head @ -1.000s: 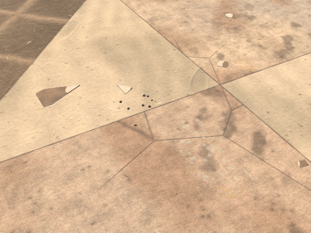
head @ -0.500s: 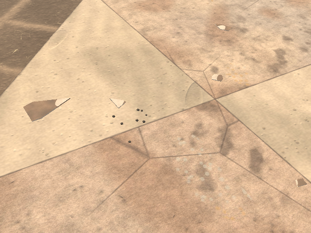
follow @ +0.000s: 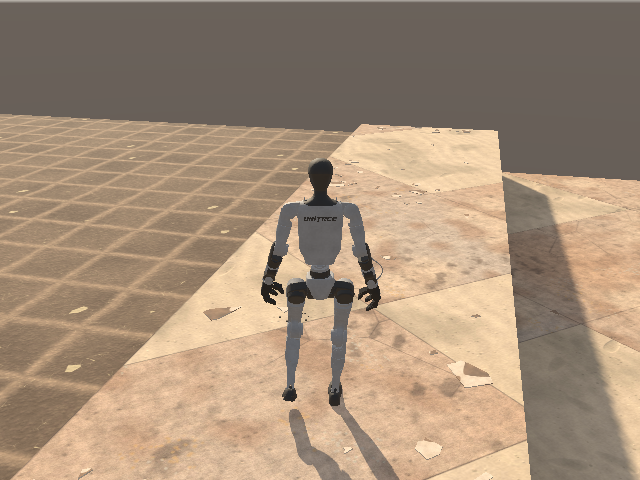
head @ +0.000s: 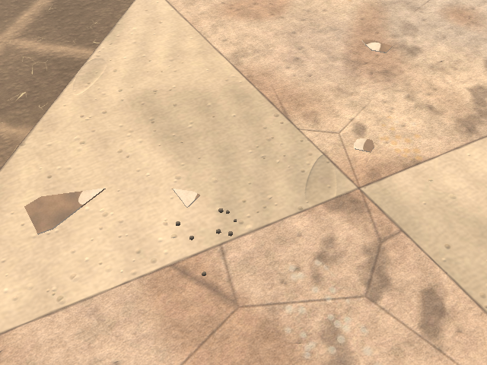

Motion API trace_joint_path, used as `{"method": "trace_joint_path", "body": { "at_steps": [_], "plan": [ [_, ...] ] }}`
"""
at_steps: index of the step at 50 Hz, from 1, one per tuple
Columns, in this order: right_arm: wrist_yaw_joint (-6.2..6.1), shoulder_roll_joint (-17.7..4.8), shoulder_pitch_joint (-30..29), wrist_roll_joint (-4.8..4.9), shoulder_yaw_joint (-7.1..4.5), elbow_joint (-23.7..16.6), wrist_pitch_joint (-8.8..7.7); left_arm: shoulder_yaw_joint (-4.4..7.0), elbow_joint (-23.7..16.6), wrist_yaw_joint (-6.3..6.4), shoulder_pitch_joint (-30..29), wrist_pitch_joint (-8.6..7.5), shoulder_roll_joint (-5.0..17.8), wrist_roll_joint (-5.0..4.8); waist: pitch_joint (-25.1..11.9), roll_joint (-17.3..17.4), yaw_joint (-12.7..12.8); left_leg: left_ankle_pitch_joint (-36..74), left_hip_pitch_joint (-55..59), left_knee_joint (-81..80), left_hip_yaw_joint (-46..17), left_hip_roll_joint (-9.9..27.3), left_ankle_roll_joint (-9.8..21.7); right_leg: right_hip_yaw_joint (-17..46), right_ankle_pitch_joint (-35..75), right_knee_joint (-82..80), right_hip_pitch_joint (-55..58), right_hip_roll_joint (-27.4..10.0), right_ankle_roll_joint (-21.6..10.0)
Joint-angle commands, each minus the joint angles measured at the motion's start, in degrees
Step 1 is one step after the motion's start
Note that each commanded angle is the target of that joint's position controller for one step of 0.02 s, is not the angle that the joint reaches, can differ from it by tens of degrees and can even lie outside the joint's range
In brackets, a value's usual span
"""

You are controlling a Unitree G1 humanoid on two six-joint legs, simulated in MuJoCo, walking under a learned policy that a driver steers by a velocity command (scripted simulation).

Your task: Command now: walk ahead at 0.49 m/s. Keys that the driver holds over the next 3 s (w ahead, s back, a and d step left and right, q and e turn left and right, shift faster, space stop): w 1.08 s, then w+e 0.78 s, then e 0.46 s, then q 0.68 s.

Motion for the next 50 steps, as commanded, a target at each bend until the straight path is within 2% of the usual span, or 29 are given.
{"method": "trace_joint_path", "body": {
  "at_steps": [1,3,6,10,14,16,17,18,19,20,21,22,23,24,25,26,28,31,36,39,41,43,44,45,46,47,48,49,50],
  "plan": [
    [-0.55,-2.4,5.0,-0.26,-1.06,-2.0,1.03,0.51,-1.8,0.27,-0.5,-1.27,4.8,0.09,-2.1,-5.1,-2.6,2.8,-5.4,-3.8,-2.2,5.1,-0.2,16.6,1.0,-16.9,2.4,-16.0,-9.9],
    [-0.67,-3.3,-0.2,-0.94,-1.29,-4.2,1.4,0.94,-1.2,1.3,1.9,-1.23,7.0,0.14,-0.1,-4.2,-1.9,7.8,-10.2,-9.7,-1.7,5.8,-1.7,15.2,1.7,-18.6,2.5,-16.2,-10.5],
    [-0.22,-3.3,-6.7,-1.38,-1.27,-6.4,1.1,1.12,-0.7,2.41,5.1,-0.69,7.9,-0.09,0.7,-3.8,-0.2,18.0,-13.6,-21.2,-0.8,5.2,-2.9,12.1,4.6,-18.8,5.4,-15.0,-9.0],
    [0.79,-2.2,-15.2,-0.79,-0.45,-8.5,0.58,1.21,0.4,2.82,9.9,-0.23,8.7,-0.87,1.6,-4.0,2.8,25.4,-10.4,-33.9,2.3,2.1,-3.1,8.2,6.0,-18.1,8.4,-13.6,-7.0],
    [2.26,-2.9,-20.7,-0.27,-0.08,-11.1,0.12,1.55,2.1,2.95,13.9,0.99,9.1,-1.16,2.8,-4.4,4.1,20.9,-12.5,-39.5,2.2,0.8,-1.8,8.8,8.1,-14.1,17.4,-17.1,-6.7],
    [2.87,-4.3,-19.6,-0.14,-0.45,-11.6,-0.23,1.97,2.2,3.14,13.5,1.66,9.9,-1.21,1.8,-5.6,2.5,16.5,-9.9,-41.3,2.4,-0.2,-0.3,9.4,13.5,-10.9,20.8,-18.8,-5.6],
    [2.97,-5.6,-16.8,-0.13,-1.0,-11.1,-0.39,2.14,1.8,3.19,12.3,1.95,10.4,-1.18,-0.1,-6.5,0.5,14.4,-5.2,-41.9,3.5,-1.6,0.7,8.8,21.4,-7.6,21.4,-18.7,-4.9],
    [2.89,-7.4,-10.3,-0.25,-2.07,-9.2,-0.49,2.04,1.4,3.2,10.8,2.28,10.3,-1.16,-4.0,-6.7,-3.2,14.4,3.8,-43.1,5.3,-3.6,2.0,6.9,30.9,0.0,20.7,-16.8,-3.7],
    [2.47,-10.7,0.2,-0.54,-3.62,-6.1,-0.48,1.33,0.6,3.22,10.5,2.41,8.5,-0.74,-10.9,-5.6,-7.4,15.6,19.2,-41.6,3.8,-2.4,4.3,4.5,30.9,12.5,14.5,-13.6,-2.0],
    [2.05,-16.6,9.5,-1.87,-5.09,-4.3,-0.27,-0.28,-0.9,2.84,15.4,1.7,3.5,0.0,-20.9,4.7,-7.3,12.4,43.0,-41.1,-17.6,12.6,11.9,1.4,11.5,35.0,-6.2,-7.0,1.7],
    [2.21,-14.8,11.3,-1.26,-4.51,-3.5,0.15,-1.23,-0.2,2.44,16.9,0.2,1.0,-0.67,-26.4,13.9,-6.7,4.3,51.2,-51.2,-39.6,19.4,17.1,6.8,-23.8,48.6,-20.0,0.1,3.2],
    [2.26,-10.7,7.8,-0.82,-3.07,-4.1,0.08,0.35,-1.2,2.2,12.0,-1.01,7.2,-2.27,-19.6,9.6,-7.1,0.7,46.7,-52.8,-34.8,17.1,14.0,11.5,-23.3,54.0,-26.4,-3.6,1.8],
    [2.06,-8.3,2.8,-0.98,-2.4,-5.5,0.07,0.59,-2.7,2.21,7.2,-1.62,8.4,-3.07,-12.9,6.7,-6.0,3.7,38.6,-53.5,-25.9,15.0,11.8,10.0,-18.5,53.5,-28.0,-6.7,0.9],
    [2.21,-6.7,-1.4,-1.47,-1.83,-6.1,-0.06,0.74,-3.0,2.57,4.9,-1.58,8.0,-2.52,-8.2,2.2,-4.1,8.9,29.5,-55.6,-19.6,12.8,10.8,8.6,-13.6,49.7,-25.8,-9.3,1.0],
    [2.35,-5.0,-3.8,-1.93,-1.32,-6.3,-0.32,1.27,-2.8,2.93,4.9,-0.92,7.7,-1.68,-5.9,1.9,-2.1,12.1,23.4,-57.4,-15.2,10.7,9.7,8.9,-10.6,45.7,-22.3,-11.2,1.1],
    [2.55,-4.3,-4.4,-2.25,-1.12,-6.1,-0.39,1.26,-2.5,2.98,6.1,-0.05,6.3,-1.42,-5.0,2.8,-0.6,13.1,19.5,-59.2,-12.9,9.6,9.5,9.0,-9.0,43.9,-19.1,-12.1,1.2],
    [2.49,-5.2,-3.2,-1.93,-1.35,-5.1,-0.64,1.06,-2.4,3.1,7.0,1.21,4.2,-1.23,-3.6,2.5,0.6,16.0,16.1,-61.8,-9.6,8.8,10.3,8.4,-7.4,40.4,-17.8,-12.6,2.0],
    [1.43,-7.5,-0.4,-1.86,-1.92,-3.9,-0.6,1.31,-4.5,3.25,1.3,1.65,4.6,-0.52,-1.3,0.9,-0.1,19.3,16.7,-63.8,-6.4,8.6,10.7,8.0,0.3,31.7,-23.0,-12.9,3.8],
    [0.44,-8.1,3.8,-1.12,-1.93,-2.5,-0.01,0.64,-7.2,2.35,-8.7,1.05,3.0,-0.73,0.7,1.4,-2.9,18.8,18.1,-64.6,-0.5,5.8,8.1,5.1,13.6,14.4,-20.6,-10.2,4.3],
    [0.34,-8.4,7.2,-0.73,-2.14,-0.9,0.54,0.28,-8.8,1.58,-13.4,0.86,3.1,-1.14,2.1,1.5,-4.5,18.0,22.9,-63.2,-0.4,7.6,8.0,4.8,13.2,9.5,-21.1,-9.1,3.8],
    [0.16,-8.7,8.3,-0.56,-2.42,0.0,1.15,0.25,-10.0,0.88,-15.3,0.54,3.6,-1.29,2.8,1.7,-4.5,19.4,27.3,-61.0,-0.9,9.6,7.5,5.3,10.1,7.5,-22.3,-8.9,2.6],
    [-0.07,-9.3,7.8,-0.44,-2.82,0.2,1.76,0.58,-10.3,0.32,-14.4,0.17,4.9,-1.37,2.0,2.5,-3.0,24.0,30.3,-58.1,-1.3,11.1,6.6,4.9,5.7,5.9,-19.9,-8.1,1.1],
    [-0.14,-9.8,6.8,-0.45,-2.98,0.0,2.03,1.06,-9.9,0.24,-12.0,0.02,6.0,-1.39,0.4,3.2,-1.4,31.0,30.8,-55.2,-0.9,11.0,5.9,3.8,3.7,5.5,-15.5,-6.8,0.3],
    [-0.17,-9.9,5.4,-0.39,-2.96,-0.3,2.36,1.98,-8.3,0.32,-6.4,-0.06,7.5,-1.24,-3.0,3.5,1.9,40.5,30.0,-48.6,0.7,9.4,4.8,1.9,3.4,4.5,-7.2,-4.8,-0.9],
    [-0.17,-8.3,5.1,-0.67,-2.34,-0.8,2.59,3.52,-5.1,0.69,3.6,-0.01,10.4,-1.07,-9.2,2.2,6.0,42.5,25.2,-36.8,3.1,6.1,3.1,2.1,4.5,5.3,7.0,-4.5,-2.6],
    [-0.21,-6.1,6.7,-1.99,-1.28,-2.2,2.54,4.69,-3.2,1.3,13.8,0.22,15.1,-0.45,-18.0,-6.6,8.1,23.4,12.3,-17.2,5.9,1.9,0.9,16.7,4.7,6.2,24.5,-16.4,-6.4],
    [0.53,1.2,13.6,-1.35,0.62,-2.0,1.1,4.78,-2.1,0.74,15.2,0.35,17.0,-0.41,-24.0,-21.0,3.7,-14.1,-8.9,-0.2,1.4,-8.6,-1.9,44.4,-7.7,-3.2,39.9,-26.6,-15.3],
    [0.8,-5.4,8.8,0.14,-0.76,-1.8,-0.24,3.25,-2.8,0.69,13.4,0.18,11.5,-1.0,-20.1,-13.8,5.7,-14.9,-15.5,6.1,-5.0,-5.4,-0.8,44.6,-13.9,-6.4,37.3,-24.7,-12.9],
    [0.94,-7.8,3.3,1.14,-1.41,-3.6,-1.05,2.54,-3.8,0.93,8.5,-0.06,9.1,-1.04,-12.6,-10.9,5.1,-9.4,-18.6,6.2,-3.7,-2.6,0.3,35.8,-11.0,-7.1,30.0,-23.0,-10.4]
  ]
}}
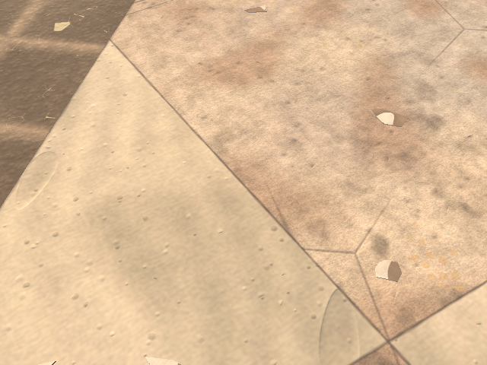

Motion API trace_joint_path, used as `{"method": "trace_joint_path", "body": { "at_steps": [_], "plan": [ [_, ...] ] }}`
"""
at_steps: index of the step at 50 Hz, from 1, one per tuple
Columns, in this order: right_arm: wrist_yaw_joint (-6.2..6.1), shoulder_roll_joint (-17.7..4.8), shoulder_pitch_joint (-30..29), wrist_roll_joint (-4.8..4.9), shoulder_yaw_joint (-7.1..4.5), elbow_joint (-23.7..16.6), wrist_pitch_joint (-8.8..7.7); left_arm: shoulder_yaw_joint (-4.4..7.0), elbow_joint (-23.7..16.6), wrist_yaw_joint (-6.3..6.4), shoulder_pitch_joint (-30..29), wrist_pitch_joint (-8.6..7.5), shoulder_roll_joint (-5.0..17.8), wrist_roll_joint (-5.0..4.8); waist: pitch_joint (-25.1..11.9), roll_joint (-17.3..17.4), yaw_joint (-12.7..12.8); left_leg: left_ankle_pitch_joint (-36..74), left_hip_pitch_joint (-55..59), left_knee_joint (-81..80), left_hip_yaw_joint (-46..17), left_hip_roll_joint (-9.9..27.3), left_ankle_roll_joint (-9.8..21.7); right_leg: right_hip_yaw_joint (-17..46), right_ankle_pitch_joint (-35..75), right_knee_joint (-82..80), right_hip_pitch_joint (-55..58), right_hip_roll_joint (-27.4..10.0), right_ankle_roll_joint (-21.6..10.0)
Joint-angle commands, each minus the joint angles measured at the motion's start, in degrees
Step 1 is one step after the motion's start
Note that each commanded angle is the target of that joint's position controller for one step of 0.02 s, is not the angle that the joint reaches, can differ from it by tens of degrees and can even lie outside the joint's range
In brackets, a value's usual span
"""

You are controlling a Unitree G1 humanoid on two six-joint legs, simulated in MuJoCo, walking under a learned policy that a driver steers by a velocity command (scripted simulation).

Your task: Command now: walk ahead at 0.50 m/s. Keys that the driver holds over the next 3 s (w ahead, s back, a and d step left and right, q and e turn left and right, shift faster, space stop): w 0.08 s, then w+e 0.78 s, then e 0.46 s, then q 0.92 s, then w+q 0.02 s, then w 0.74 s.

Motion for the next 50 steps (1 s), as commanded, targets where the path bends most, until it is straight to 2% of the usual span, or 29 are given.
{"method": "trace_joint_path", "body": {
  "at_steps": [1,2,3,4,6,9,13,17,20,21,22,23,24,25,26,27,28,30,32,36,39,43,45,46,47,48,49,50],
  "plan": [
    [-0.06,-7.2,-4.0,1.17,-1.11,-5.5,-2.94,1.7,0.3,0.4,10.4,-0.25,7.7,0.28,-8.3,-4.3,5.5,6.6,-31.0,16.9,-2.7,5.0,2.1,27.8,-3.7,-17.6,31.5,-17.8,-10.1],
    [-0.43,-6.8,-5.2,0.26,-1.55,-5.6,-2.58,1.3,0.0,0.28,7.7,-0.38,6.2,0.88,-5.3,-3.0,3.9,9.8,-28.4,13.4,-2.4,6.8,1.8,23.2,1.3,-19.2,24.6,-16.0,-9.6],
    [-0.46,-5.9,-4.0,0.02,-1.69,-5.4,-1.84,0.88,0.2,0.2,7.0,-0.54,5.0,1.45,-4.9,-4.3,2.1,11.9,-24.8,11.5,-2.9,8.1,1.8,20.2,3.6,-20.8,20.7,-14.6,-9.1],
    [-0.5,-4.6,-3.0,0.0,-1.61,-5.2,-1.14,0.82,0.7,0.14,7.3,-0.65,4.7,1.41,-4.6,-4.8,1.3,12.6,-23.2,9.6,-2.7,8.5,1.6,18.4,4.6,-22.3,18.9,-14.0,-9.4],
    [-0.76,-3.7,-4.7,-0.61,-1.61,-6.1,-0.44,1.1,1.6,0.51,9.4,-0.81,6.2,0.75,-2.7,-4.1,0.9,14.4,-24.2,4.8,-1.8,9.0,0.6,16.4,7.5,-24.4,16.7,-13.3,-10.4],
    [-0.92,-3.9,-11.7,-1.43,-1.73,-8.9,-0.52,1.59,2.4,1.75,12.5,-0.37,8.2,0.41,-0.5,-2.7,2.1,22.7,-28.6,-6.2,-1.4,8.2,-1.7,14.9,10.1,-25.7,17.9,-12.5,-10.5],
    [-0.15,-2.7,-19.7,-0.95,-1.19,-11.0,-1.14,1.7,3.1,2.54,15.9,0.31,8.5,-0.09,0.8,-3.8,4.3,33.3,-24.9,-20.7,-0.1,4.8,-2.7,11.6,8.8,-25.1,17.3,-9.5,-8.1],
    [0.98,-3.1,-26.0,-0.23,-0.71,-13.3,-1.96,1.91,4.2,2.9,19.8,1.13,8.3,-0.7,1.9,-4.6,6.2,33.1,-22.8,-27.3,-0.5,3.0,-2.7,13.9,7.1,-21.5,20.8,-10.9,-7.8],
    [1.51,-5.8,-24.6,0.01,-1.34,-13.8,-2.84,2.64,3.8,3.42,19.1,1.92,9.5,-0.81,0.9,-6.3,4.1,28.4,-17.8,-30.6,-1.3,2.4,-1.5,17.2,8.2,-17.0,23.5,-13.0,-6.5],
    [1.46,-6.8,-21.6,-0.01,-1.79,-13.1,-3.07,2.8,3.4,3.45,18.1,2.17,9.6,-0.79,-0.5,-6.9,2.2,26.6,-13.2,-31.3,-0.6,1.8,-0.8,17.6,11.2,-14.2,23.2,-12.6,-5.8],
    [1.12,-8.8,-14.7,-0.31,-2.87,-11.2,-3.27,2.48,2.7,3.39,17.2,2.29,8.5,-0.66,-4.4,-6.4,-1.0,25.6,-3.5,-32.3,0.1,1.4,0.7,16.2,16.2,-7.4,21.5,-9.8,-4.4],
    [0.67,-12.0,-4.7,-1.38,-3.92,-9.6,-3.55,1.51,0.9,3.17,15.8,2.27,5.9,-0.02,-12.9,-2.9,-5.3,24.5,12.6,-29.7,-6.1,8.4,4.1,13.5,11.2,7.6,13.6,-5.7,-2.5],
    [0.43,-17.2,2.0,-1.99,-5.28,-8.5,-2.88,-0.01,-0.7,3.08,22.2,1.41,0.0,-0.44,-22.3,12.2,-3.7,16.6,34.7,-32.7,-28.6,22.8,11.9,6.4,-11.1,28.7,-7.6,3.0,1.7],
    [0.66,-12.6,1.7,-1.64,-3.91,-8.7,-2.55,0.43,-0.8,2.96,22.3,0.79,3.2,-1.34,-24.1,16.4,-3.6,8.2,34.7,-38.8,-40.4,25.1,13.5,10.8,-25.4,38.7,-15.4,1.3,1.7],
    [0.58,-8.3,-2.5,-1.32,-2.66,-9.6,-2.43,1.76,-1.4,2.99,18.6,0.78,8.0,-2.13,-15.2,10.8,-3.4,5.5,27.2,-39.7,-31.9,22.9,10.7,11.5,-21.7,42.0,-18.9,-1.8,1.2],
    [0.53,-6.4,-6.0,-1.37,-2.03,-10.2,-2.21,1.95,-1.9,3.16,15.6,1.09,8.1,-2.02,-9.9,6.7,-2.3,8.6,19.0,-40.8,-23.9,20.6,8.8,9.7,-16.9,41.5,-18.0,-4.5,1.1],
    [0.66,-4.9,-9.0,-1.58,-1.59,-10.0,-2.08,2.16,-2.4,3.23,14.0,1.43,7.4,-1.44,-5.8,4.9,-0.9,12.6,11.6,-42.9,-18.2,18.3,7.9,9.2,-13.4,38.7,-16.0,-6.1,1.2],
    [0.69,-4.2,-11.3,-2.15,-1.41,-9.6,-2.25,2.44,-2.8,2.93,14.8,2.79,5.1,-1.25,-2.9,7.0,1.7,16.9,3.7,-46.5,-10.7,15.9,7.3,9.2,-9.6,35.2,-11.1,-8.6,1.3],
    [0.51,-5.3,-11.0,-2.05,-1.95,-8.9,-2.64,2.31,-4.0,2.76,13.7,3.86,3.6,-1.21,-1.8,5.6,2.3,21.3,1.8,-48.8,-6.1,16.0,8.5,8.7,-6.8,33.2,-11.5,-9.1,1.7],
    [-0.27,-7.5,-9.3,-2.08,-2.75,-7.9,-2.64,2.26,-6.5,2.12,9.1,4.22,3.7,-0.67,-0.5,3.1,1.8,27.9,4.0,-50.1,1.8,15.7,8.7,8.8,3.4,23.4,-14.6,-9.0,2.7],
    [-0.71,-8.8,-8.0,-1.75,-3.07,-7.8,-2.09,1.59,-8.4,0.85,3.1,3.76,3.0,-0.54,1.0,2.4,-0.1,29.4,5.1,-50.3,7.5,14.8,7.5,5.5,9.8,13.9,-12.6,-8.1,2.5],
    [-0.82,-10.8,-4.1,-0.76,-3.69,-7.0,-0.84,1.0,-11.7,-0.54,-3.8,3.88,3.1,-0.54,3.3,2.0,-2.4,30.7,11.5,-48.5,10.7,16.7,6.7,2.2,7.5,6.8,-13.2,-7.0,1.3],
    [-1.02,-11.9,-5.0,-0.28,-4.0,-7.2,0.27,1.42,-13.1,-1.12,-4.1,3.95,4.2,-0.15,3.5,2.8,-1.2,45.6,14.0,-42.9,12.8,17.0,5.3,-0.3,3.0,4.1,-10.8,-4.7,0.0],
    [-1.26,-12.9,-5.6,0.11,-4.27,-7.6,0.84,2.01,-13.2,-1.25,-2.2,3.99,5.3,0.1,1.4,4.2,0.3,57.5,14.8,-37.9,13.6,16.8,4.5,-2.2,0.2,3.8,-6.8,-2.5,-0.9],
    [-1.48,-13.6,-6.2,0.48,-4.45,-8.0,1.41,2.97,-12.4,-1.32,2.8,3.92,7.1,0.01,-1.9,5.1,3.0,66.4,14.8,-30.3,14.2,16.1,3.5,-3.7,-0.7,2.5,-0.4,0.2,-2.1],
    [-1.57,-13.1,-7.1,0.82,-4.21,-8.5,1.76,4.6,-10.1,-0.95,11.5,3.8,10.0,-0.07,-6.6,3.9,7.6,65.9,11.6,-19.0,15.5,13.7,1.4,-4.2,5.5,-2.6,11.5,3.0,-3.9],
    [-1.45,-11.3,-5.4,-0.58,-3.52,-9.3,1.34,6.44,-8.7,0.43,17.9,4.22,14.9,0.08,-11.3,-2.1,10.0,46.9,-1.2,-2.4,15.9,10.6,-2.7,4.5,21.9,-3.9,27.5,-1.9,-6.8],
    [-0.6,-3.3,0.1,-3.79,-1.05,-12.0,0.11,6.8,-10.0,1.26,14.9,4.38,21.5,0.83,-17.4,-17.0,2.0,-10.2,-24.7,19.0,11.8,0.0,-6.8,30.5,44.0,-0.5,46.1,-17.9,-17.4]
  ]
}}
Over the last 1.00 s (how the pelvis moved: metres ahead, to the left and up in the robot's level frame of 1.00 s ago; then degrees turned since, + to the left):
0.58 0.01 -0.01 -1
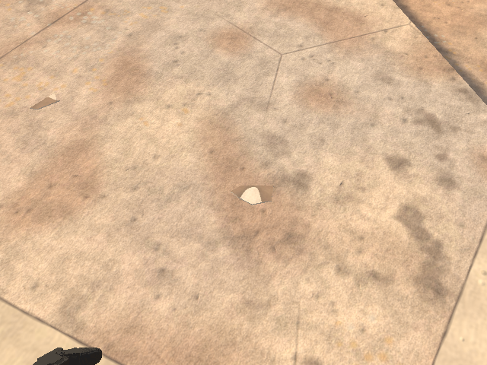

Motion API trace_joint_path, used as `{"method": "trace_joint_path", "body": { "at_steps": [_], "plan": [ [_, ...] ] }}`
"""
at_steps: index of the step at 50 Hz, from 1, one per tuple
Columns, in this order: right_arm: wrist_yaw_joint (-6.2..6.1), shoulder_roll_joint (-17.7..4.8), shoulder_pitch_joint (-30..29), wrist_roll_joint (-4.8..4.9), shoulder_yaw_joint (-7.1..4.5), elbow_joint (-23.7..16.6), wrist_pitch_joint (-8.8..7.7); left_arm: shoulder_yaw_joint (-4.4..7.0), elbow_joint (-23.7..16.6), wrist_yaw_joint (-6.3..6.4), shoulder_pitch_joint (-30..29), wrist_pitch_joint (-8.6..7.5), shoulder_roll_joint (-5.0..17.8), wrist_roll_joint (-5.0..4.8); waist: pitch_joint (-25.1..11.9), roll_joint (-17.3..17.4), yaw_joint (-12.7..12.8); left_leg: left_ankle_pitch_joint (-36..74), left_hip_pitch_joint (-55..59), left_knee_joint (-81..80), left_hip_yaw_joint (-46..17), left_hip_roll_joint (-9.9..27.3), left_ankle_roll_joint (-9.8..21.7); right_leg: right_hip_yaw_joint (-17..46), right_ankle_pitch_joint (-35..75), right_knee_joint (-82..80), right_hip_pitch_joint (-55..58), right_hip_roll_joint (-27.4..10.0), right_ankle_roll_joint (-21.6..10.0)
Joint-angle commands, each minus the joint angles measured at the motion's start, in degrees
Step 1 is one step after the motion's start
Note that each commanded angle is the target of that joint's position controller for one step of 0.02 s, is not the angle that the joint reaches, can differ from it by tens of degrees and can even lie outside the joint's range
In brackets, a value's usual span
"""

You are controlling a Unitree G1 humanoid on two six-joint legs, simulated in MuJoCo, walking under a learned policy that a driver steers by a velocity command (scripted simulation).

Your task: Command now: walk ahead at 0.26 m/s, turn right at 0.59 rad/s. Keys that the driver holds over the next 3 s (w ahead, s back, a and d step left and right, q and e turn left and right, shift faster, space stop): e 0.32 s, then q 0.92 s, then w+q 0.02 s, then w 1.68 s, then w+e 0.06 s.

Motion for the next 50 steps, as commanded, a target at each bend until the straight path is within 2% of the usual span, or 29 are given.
{"method": "trace_joint_path", "body": {
  "at_steps": [1,2,3,4,5,7,10,13,16,19,21,22,23,24,25,26,28,30,34,36,38,39,40,41,42,43,44,47,50],
  "plan": [
    [1.08,-5.8,2.5,-0.72,0.43,-6.7,-3.11,4.52,-2.3,1.14,17.9,0.04,17.0,1.0,-31.1,-7.2,7.5,-13.1,-35.1,43.4,-16.6,-7.0,-0.4,41.3,35.7,-7.7,51.2,-21.6,-20.9],
    [1.08,-7.5,-3.8,1.54,-0.16,-8.5,-3.38,3.61,-2.4,0.77,15.7,-0.34,13.9,0.97,-24.8,-3.1,8.3,-7.5,-38.5,43.0,-17.8,-4.8,0.8,33.3,34.5,-9.4,46.6,-18.8,-18.2],
    [0.48,-6.9,-5.4,1.16,0.05,-8.7,-3.26,3.05,-2.3,0.85,12.2,-0.59,11.4,-0.2,-17.4,-0.3,6.5,-2.0,-39.7,38.1,-17.1,-2.8,1.4,26.9,29.6,-10.4,38.3,-15.4,-15.0],
    [-0.32,-7.4,-5.5,-0.09,-0.24,-8.0,-2.62,2.52,-3.0,1.19,8.7,-0.48,9.6,-0.53,-13.0,1.0,4.6,1.6,-37.5,34.2,-17.2,-1.0,1.3,23.7,26.2,-12.0,29.9,-13.3,-13.0],
    [-0.71,-8.4,-4.7,-0.49,-0.73,-8.1,-1.61,2.17,-3.8,1.49,6.3,-0.27,8.8,0.09,-11.3,0.0,2.5,3.4,-33.1,32.0,-17.7,-0.3,1.4,21.9,25.7,-13.7,22.7,-12.0,-12.4],
    [-0.95,-7.5,-3.2,-0.8,-0.81,-8.6,-0.11,2.34,-4.5,1.74,4.9,-0.21,9.6,1.22,-11.2,-1.0,0.6,5.3,-28.6,28.3,-17.2,-1.3,1.1,20.1,27.8,-15.1,16.0,-10.8,-12.3],
    [-1.36,-5.9,-4.6,-1.26,-0.31,-9.7,0.62,2.71,-4.4,2.76,6.0,0.11,10.8,0.63,-12.2,-1.8,0.6,9.3,-28.8,20.7,-17.3,-3.0,-0.1,18.6,28.7,-14.5,14.9,-9.1,-11.6],
    [-1.16,-5.6,-7.9,-1.05,0.04,-11.1,1.21,2.64,-4.8,3.86,6.1,1.43,10.8,-0.14,-12.4,-3.2,1.8,14.5,-28.9,13.4,-18.2,-4.2,-1.0,19.9,16.9,-14.3,15.2,-7.5,-9.5],
    [-0.79,-5.6,-11.5,-0.59,0.18,-12.5,1.35,2.54,-5.2,4.36,6.3,2.46,10.8,0.03,-10.4,-5.0,3.2,15.8,-27.8,6.7,-19.0,-5.6,-1.1,22.9,5.7,-14.2,14.6,-6.4,-8.1],
    [-0.05,-5.7,-10.2,-0.46,0.39,-12.1,0.9,1.36,-4.9,4.19,6.6,2.77,8.4,0.89,-11.0,-6.6,3.8,14.8,-23.7,2.0,-17.7,-4.9,-0.6,22.4,9.6,-10.9,16.3,-7.7,-7.7],
    [0.76,-4.5,-8.9,-0.64,0.8,-12.0,0.23,-0.21,-4.3,3.84,6.4,2.65,5.4,1.11,-11.4,-6.2,2.8,17.4,-17.0,-5.8,-16.5,-4.5,1.2,21.7,12.3,-7.8,15.9,-7.6,-6.4],
    [1.27,-3.3,-7.9,-1.07,1.26,-11.6,-0.23,-1.25,-3.5,3.69,6.9,2.39,3.2,1.13,-11.0,-5.3,1.6,26.1,-11.1,-15.3,-16.3,-4.1,2.7,20.3,9.4,-6.9,14.5,-6.0,-4.1],
    [1.43,-5.1,-8.4,-2.09,1.21,-11.9,-0.5,-1.94,-2.4,3.58,10.6,1.83,1.4,2.2,-11.1,-1.8,3.5,37.6,-6.1,-17.6,-21.6,0.2,4.7,18.1,2.2,-4.8,13.2,-2.8,-0.7],
    [1.22,-9.4,-11.3,-2.66,0.72,-13.3,-0.35,-1.6,-1.5,3.41,16.8,1.27,2.4,3.31,-10.7,7.8,9.0,49.9,-4.8,-15.7,-28.7,6.8,9.6,13.0,-12.5,-0.9,11.6,2.5,2.1],
    [1.21,-5.8,-13.4,-2.77,1.62,-12.8,0.02,-1.31,-1.2,3.44,16.5,1.05,3.7,3.18,-10.4,12.5,9.7,43.0,-10.0,-16.5,-31.3,8.4,14.5,10.7,-14.8,-2.9,14.8,1.9,4.5],
    [1.66,-5.0,-14.0,-1.8,1.57,-13.3,0.19,-0.9,-1.3,3.55,12.9,1.12,6.1,2.93,-8.5,11.0,7.6,34.4,-13.0,-16.9,-29.8,4.7,12.9,10.0,-11.1,-4.9,17.5,1.6,5.1],
    [2.16,-8.6,-12.0,-0.49,0.6,-13.4,0.23,-0.01,-2.1,3.95,8.0,2.13,7.7,2.0,-6.4,8.7,4.8,28.2,-14.5,-16.0,-27.8,1.2,10.1,8.9,-7.6,-3.4,17.2,2.5,3.8],
    [1.93,-10.1,-11.1,0.1,-0.02,-13.9,0.25,0.19,-2.8,4.18,8.4,2.65,7.1,1.68,-6.3,9.4,4.9,28.8,-14.4,-15.4,-30.0,1.4,10.7,7.9,-7.2,-2.7,16.8,2.4,3.3],
    [1.04,-8.9,-10.0,0.63,-0.39,-15.8,1.46,0.74,-2.8,4.51,9.3,2.18,5.3,1.28,-9.2,8.2,3.9,34.7,-12.8,-12.0,-33.0,0.8,12.7,6.6,-5.5,-1.1,16.4,2.6,3.2],
    [0.83,-8.7,-10.6,0.83,-0.58,-17.2,2.21,1.24,-3.0,4.47,9.8,2.13,5.3,1.15,-9.7,5.6,3.8,33.1,-15.0,-9.7,-32.2,-1.1,11.8,7.4,-3.5,-2.9,18.0,1.3,2.4],
    [1.03,-7.7,-11.2,1.11,-0.49,-18.6,2.75,1.98,-3.3,4.6,10.0,2.31,6.9,1.27,-8.3,-1.0,3.4,25.7,-21.3,-3.9,-26.5,-5.7,8.5,12.3,2.3,-7.5,20.8,-4.2,-0.8],
    [1.3,-7.1,-10.6,0.87,-0.37,-18.9,2.92,2.34,-3.6,4.77,10.6,2.31,8.0,1.57,-7.6,-5.1,3.5,19.2,-26.1,1.1,-22.3,-8.6,6.3,17.8,8.3,-9.9,23.4,-10.3,-4.3],
    [1.62,-6.6,-10.0,0.41,-0.44,-19.1,2.99,2.38,-4.0,4.99,10.0,2.08,8.4,1.72,-7.5,-9.5,3.3,4.7,-29.7,8.2,-18.4,-9.4,4.7,23.5,16.4,-11.5,24.9,-17.7,-8.8],
    [1.86,-7.9,-10.9,0.19,-1.05,-19.7,3.1,2.11,-4.9,5.26,9.9,1.65,8.1,1.69,-7.1,-8.5,4.2,-5.7,-33.0,18.7,-17.8,-7.5,3.6,26.6,23.2,-12.0,25.4,-22.5,-12.2],
    [1.95,-8.6,-10.9,0.52,-1.66,-19.8,3.42,1.96,-5.4,5.47,9.4,1.28,8.1,1.54,-6.4,-4.2,4.1,-6.8,-35.1,25.3,-18.5,-6.4,2.7,25.4,26.4,-11.6,25.6,-23.1,-12.9],
    [1.97,-7.6,-10.4,0.98,-1.49,-19.7,3.88,2.07,-5.5,5.53,7.6,1.13,8.6,1.03,-5.2,-2.2,3.1,-4.6,-36.2,24.3,-18.9,-4.9,2.2,21.4,25.3,-11.2,25.7,-21.0,-10.8],
    [1.98,-6.3,-11.1,1.12,-0.96,-20.0,4.18,2.4,-5.3,5.5,6.9,1.17,9.5,0.6,-4.3,-2.7,3.4,-1.2,-36.6,21.3,-17.8,-4.0,1.6,17.6,24.9,-11.2,26.1,-18.7,-8.9],
    [2.95,-4.3,-12.0,1.45,0.01,-21.4,4.34,2.99,-5.1,5.38,6.6,2.46,10.9,0.58,-5.8,-6.5,4.6,4.3,-28.2,11.8,-12.4,-4.6,1.0,8.2,25.8,-10.7,23.9,-14.4,-6.5],
    [3.65,-6.0,-10.2,1.57,-0.9,-21.9,4.66,3.14,-4.6,4.94,7.3,2.66,11.4,-0.45,-7.8,-8.1,4.3,9.9,-20.2,0.0,-8.7,-6.7,2.2,4.9,21.0,-8.0,23.7,-14.5,-4.7]
  ]
}}
Over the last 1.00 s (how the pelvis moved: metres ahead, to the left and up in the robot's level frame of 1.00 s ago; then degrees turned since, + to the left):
0.51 -0.06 -0.01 -27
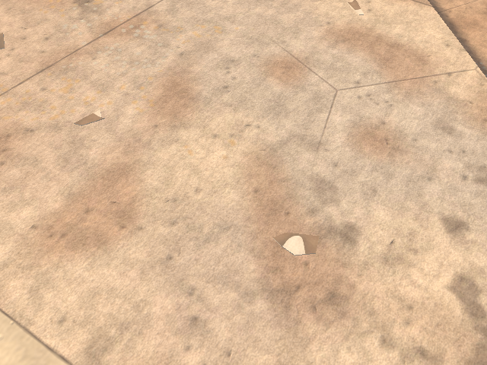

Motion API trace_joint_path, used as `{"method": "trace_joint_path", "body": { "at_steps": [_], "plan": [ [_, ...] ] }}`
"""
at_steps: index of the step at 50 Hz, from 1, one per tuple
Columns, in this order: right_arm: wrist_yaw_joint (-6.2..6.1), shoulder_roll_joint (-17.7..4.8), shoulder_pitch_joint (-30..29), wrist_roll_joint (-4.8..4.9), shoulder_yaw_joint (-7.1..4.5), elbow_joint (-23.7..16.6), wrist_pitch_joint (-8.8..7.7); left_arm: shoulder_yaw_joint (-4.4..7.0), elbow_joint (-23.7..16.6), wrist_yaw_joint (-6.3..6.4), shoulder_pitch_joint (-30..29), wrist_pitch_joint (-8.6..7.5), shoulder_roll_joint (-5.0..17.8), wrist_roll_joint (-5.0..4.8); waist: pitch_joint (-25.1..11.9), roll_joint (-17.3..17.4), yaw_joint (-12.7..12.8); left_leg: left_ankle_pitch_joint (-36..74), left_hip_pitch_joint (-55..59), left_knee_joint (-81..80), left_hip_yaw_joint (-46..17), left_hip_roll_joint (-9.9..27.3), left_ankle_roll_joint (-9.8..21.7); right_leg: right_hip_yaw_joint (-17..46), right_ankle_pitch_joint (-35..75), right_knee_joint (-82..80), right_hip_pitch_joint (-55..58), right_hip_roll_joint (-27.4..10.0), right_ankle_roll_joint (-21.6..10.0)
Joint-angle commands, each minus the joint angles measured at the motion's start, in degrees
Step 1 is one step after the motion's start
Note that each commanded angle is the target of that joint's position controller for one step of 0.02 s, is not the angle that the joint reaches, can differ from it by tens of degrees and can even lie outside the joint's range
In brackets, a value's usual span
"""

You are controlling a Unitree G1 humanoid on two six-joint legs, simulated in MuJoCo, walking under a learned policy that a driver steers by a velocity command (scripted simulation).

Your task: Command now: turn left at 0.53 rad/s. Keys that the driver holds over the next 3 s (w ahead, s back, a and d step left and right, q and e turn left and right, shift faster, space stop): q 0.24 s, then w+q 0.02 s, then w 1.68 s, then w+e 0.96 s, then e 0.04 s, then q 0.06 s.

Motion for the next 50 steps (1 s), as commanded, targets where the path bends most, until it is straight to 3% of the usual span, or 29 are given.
{"method": "trace_joint_path", "body": {
  "at_steps": [1,2,3,4,5,6,7,8,10,12,15,17,22,25,26,27,28,29,30,31,34,39,43,45,46,47,48,49,50],
  "plan": [
    [0.42,-4.7,1.3,-0.14,-1.78,-4.4,-0.39,2.75,-3.5,-0.17,-2.0,-0.77,10.2,-1.36,-8.0,-8.7,-1.9,9.2,7.8,-14.0,4.9,-2.8,1.7,5.1,32.9,-0.8,5.0,-11.6,-9.3],
    [-0.1,-6.0,4.2,-0.46,-2.59,-3.7,-0.32,2.4,-2.8,-0.48,-0.3,-1.31,8.9,-1.49,-8.9,-6.6,-2.9,14.4,14.7,-19.7,4.0,-4.2,3.4,2.4,29.4,4.8,1.7,-9.7,-6.7],
    [-0.93,-10.7,6.9,-0.48,-4.08,-4.4,-0.51,1.99,-2.8,-0.82,1.9,-1.88,7.1,0.07,-10.4,3.1,-3.2,34.1,25.7,-22.0,-7.9,2.7,6.9,-2.0,15.4,17.4,-9.1,-5.7,-1.4],
    [-1.48,-17.0,7.5,-2.02,-4.58,-6.5,-1.02,0.35,-5.8,-1.07,0.1,-2.21,3.3,3.39,-12.1,18.5,-1.9,58.7,31.7,-21.6,-32.1,19.8,18.5,-0.2,-22.6,34.7,-25.5,2.6,3.3],
    [-0.61,-14.1,10.0,-3.28,-3.55,-6.1,-2.19,1.14,-5.8,-1.04,-3.0,-2.38,6.6,1.77,-17.8,11.4,-6.3,58.3,29.6,-23.4,-34.2,22.9,25.4,8.9,-23.9,43.1,-26.5,3.4,3.9],
    [-0.37,-13.5,7.7,-3.52,-3.38,-5.6,-3.11,1.3,-6.1,-0.71,-4.8,-2.09,7.5,-0.02,-14.2,8.9,-5.1,46.2,26.1,-25.0,-31.2,19.7,23.5,9.8,-18.7,44.3,-28.1,2.7,3.3],
    [-0.76,-11.4,4.8,-2.11,-3.0,-5.3,-3.32,1.57,-5.4,-0.13,-5.3,-1.69,8.1,0.2,-10.0,5.8,-3.8,37.0,23.4,-25.7,-27.0,15.6,19.5,9.7,-13.2,41.8,-29.2,1.5,2.8],
    [-1.35,-9.9,2.5,-1.24,-2.36,-5.5,-2.99,1.74,-4.6,0.48,-5.3,-1.2,8.2,0.84,-8.3,4.7,-2.9,32.9,20.3,-26.1,-24.6,13.4,17.0,10.1,-9.2,39.1,-28.0,0.6,2.8],
    [-2.1,-9.8,0.4,-1.3,-2.05,-5.9,-2.34,1.81,-4.1,0.34,-3.9,-0.85,7.6,1.1,-8.1,5.6,-0.8,30.8,14.9,-27.3,-21.8,10.3,15.6,9.4,-4.1,37.0,-22.3,2.1,3.0],
    [-2.78,-9.2,1.0,-1.53,-1.89,-5.8,-2.15,1.34,-3.4,0.06,-3.1,-1.05,6.1,0.79,-9.2,6.5,-0.8,29.0,15.5,-27.5,-20.9,8.8,15.4,9.3,-1.4,33.0,-21.2,3.1,3.5],
    [-3.44,-8.4,3.1,-0.87,-1.65,-5.2,-2.05,0.62,-3.4,-0.7,-4.5,-1.68,5.1,0.41,-9.4,8.2,-2.4,2.1,16.0,-31.3,-23.0,7.3,15.2,8.6,2.2,22.0,-20.2,3.0,3.6],
    [-3.34,-8.7,4.0,-1.24,-1.57,-4.8,-2.28,0.41,-3.8,-1.4,-6.0,-2.46,5.2,0.06,-7.6,10.4,-3.5,-5.0,14.5,-33.0,-25.2,8.0,15.4,8.0,1.7,16.7,-18.4,2.9,3.3],
    [-2.41,-9.1,7.2,-1.34,-1.16,-3.0,-3.07,-0.03,-4.1,-2.83,-7.0,-5.23,5.1,-0.56,-4.5,9.8,-5.0,-9.7,12.3,-33.0,-28.1,9.0,15.8,6.2,-1.1,6.3,-11.9,3.4,0.6],
    [-2.03,-8.2,6.1,-0.99,-0.51,-2.9,-3.03,-0.13,-2.5,-3.34,-2.7,-6.71,4.2,-0.88,-3.1,8.0,-1.8,-11.9,7.5,-31.1,-27.7,6.8,14.3,4.5,4.7,-4.5,-1.8,4.0,-2.4],
    [-1.99,-6.8,5.8,-1.09,-0.01,-3.2,-3.11,-0.01,-1.7,-3.24,-0.3,-7.05,4.3,-0.57,-3.6,7.0,-0.5,-11.4,4.8,-29.0,-26.7,5.1,12.8,5.4,5.5,-6.3,3.5,3.1,-3.3],
    [-1.91,-4.2,4.3,-1.22,0.84,-3.9,-3.47,0.32,-0.7,-2.87,4.7,-7.31,5.8,-0.2,-4.9,4.3,1.6,-10.5,-0.8,-22.2,-23.4,2.7,10.3,10.5,2.7,-7.8,10.6,-2.1,-5.1],
    [-1.83,-0.3,3.7,-1.18,1.88,-5.0,-4.16,0.91,0.4,-2.52,9.4,-7.34,9.5,0.74,-5.2,-5.5,2.0,-7.4,-10.9,-7.1,-12.3,-4.4,6.4,24.8,-9.3,-13.5,16.9,-10.6,-9.4],
    [-2.12,-3.6,1.5,-0.28,1.02,-7.4,-5.17,2.24,1.7,-3.15,12.3,-7.22,13.1,1.28,-1.1,-13.2,2.4,-10.7,-21.1,3.8,-6.6,-5.2,4.8,41.3,-19.7,-19.4,15.6,-19.3,-16.3],
    [-2.07,-7.0,1.3,0.05,-0.07,-6.8,-5.89,1.43,1.3,-3.01,11.1,-7.32,10.2,0.43,2.3,-9.4,2.2,-7.8,-25.0,10.6,-8.4,-1.6,4.3,41.6,-22.8,-19.8,14.4,-19.4,-17.4],
    [-1.63,-7.1,2.4,-0.1,-0.26,-5.7,-6.29,0.7,0.9,-2.73,9.8,-7.24,8.1,-0.02,2.6,-8.3,1.3,-3.4,-26.2,12.8,-7.9,-0.5,4.0,37.1,-20.3,-19.7,14.9,-16.5,-15.7],
    [-0.73,-4.4,0.4,-1.08,0.18,-5.4,-7.09,-0.13,0.7,-2.33,8.5,-6.77,7.0,0.23,1.9,-6.4,1.1,7.3,-25.0,11.5,-5.3,2.4,2.8,26.0,-4.5,-21.0,13.8,-11.5,-12.8],
    [0.27,0.2,-5.6,-0.99,2.0,-6.0,-7.61,-0.28,2.3,-2.08,9.9,-5.94,8.0,-0.31,1.4,-6.7,3.1,18.2,-12.1,-5.4,-0.1,1.3,0.8,13.0,13.1,-21.6,6.8,-6.9,-11.3],
    [1.23,-1.4,-8.7,-0.14,1.58,-6.7,-7.85,0.15,4.1,-2.41,12.8,-5.5,10.2,-1.27,2.1,-7.3,3.7,20.2,-5.6,-13.9,0.3,0.1,2.3,12.9,16.0,-20.6,7.6,-9.8,-10.8],
    [1.37,-3.0,-7.2,-0.01,0.92,-6.6,-7.95,0.41,4.7,-2.32,12.5,-5.1,11.0,-1.49,1.6,-7.7,1.6,18.5,-2.5,-16.4,0.1,-0.4,4.3,13.0,22.5,-18.5,10.4,-11.5,-9.9],
    [1.15,-4.3,-4.0,-0.24,0.26,-5.8,-7.92,0.55,4.7,-2.2,11.8,-4.87,11.5,-1.51,-0.4,-7.7,-0.9,18.0,2.8,-17.8,1.1,-1.6,5.6,11.6,32.2,-14.4,11.0,-11.0,-8.9],
    [0.62,-6.2,2.9,-0.51,-0.92,-3.8,-7.67,0.33,4.9,-2.07,11.8,-4.69,11.0,-1.4,-5.0,-6.4,-4.7,18.1,12.7,-19.1,2.2,-3.0,7.3,8.7,41.8,-5.7,10.0,-8.8,-7.6],
    [-0.06,-8.6,12.0,-0.61,-2.02,-1.8,-7.32,-0.41,4.3,-1.89,11.8,-4.82,9.2,-0.6,-11.5,-5.0,-9.1,18.4,27.1,-17.3,-0.8,0.4,9.3,6.6,39.3,6.7,2.8,-6.5,-5.7],
    [-0.6,-14.6,19.4,-2.44,-3.17,-0.9,-6.89,-2.3,1.8,-1.94,16.2,-5.53,3.2,0.11,-21.9,9.2,-8.9,9.2,49.1,-18.6,-25.4,16.4,16.9,3.6,16.6,30.4,-17.8,0.9,-1.6],
    [-0.26,-12.5,21.0,-1.77,-2.4,-0.1,-6.83,-2.63,2.2,-2.01,16.4,-6.77,3.3,-0.57,-27.3,17.4,-8.7,0.1,50.1,-29.6,-45.4,21.4,20.5,11.0,-12.1,41.1,-25.3,5.3,-1.1]
  ]
}}
Over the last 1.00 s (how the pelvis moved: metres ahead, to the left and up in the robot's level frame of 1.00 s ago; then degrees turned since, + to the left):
0.16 0.05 0.02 2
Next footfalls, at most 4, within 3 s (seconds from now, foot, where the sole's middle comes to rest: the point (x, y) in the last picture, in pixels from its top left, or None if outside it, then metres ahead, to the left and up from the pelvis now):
0.06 left None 0.06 0.13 -0.77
0.54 right None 0.11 -0.09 -0.77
0.96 left None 0.33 0.25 -0.77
1.48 right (221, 273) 0.69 0.11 -0.77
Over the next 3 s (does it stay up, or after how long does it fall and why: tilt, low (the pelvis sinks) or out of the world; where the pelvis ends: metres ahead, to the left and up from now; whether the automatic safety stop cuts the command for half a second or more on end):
stays up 1.30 0.31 0.00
